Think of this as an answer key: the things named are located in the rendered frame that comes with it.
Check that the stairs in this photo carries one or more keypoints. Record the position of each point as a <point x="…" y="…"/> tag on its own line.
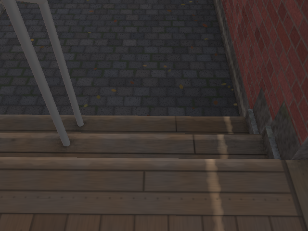
<point x="132" y="137"/>

